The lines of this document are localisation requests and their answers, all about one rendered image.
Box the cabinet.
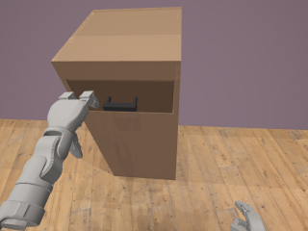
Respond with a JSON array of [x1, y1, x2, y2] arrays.
[[51, 7, 182, 181]]

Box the right robot hand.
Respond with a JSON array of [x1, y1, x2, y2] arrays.
[[230, 200, 267, 231]]

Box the drawer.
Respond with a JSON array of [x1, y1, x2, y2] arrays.
[[67, 79, 174, 114]]

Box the robot left forearm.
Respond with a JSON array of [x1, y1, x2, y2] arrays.
[[0, 126, 74, 231]]

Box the handle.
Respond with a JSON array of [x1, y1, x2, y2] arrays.
[[103, 96, 138, 112]]

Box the left robot hand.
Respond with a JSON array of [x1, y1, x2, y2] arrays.
[[47, 90, 99, 159]]

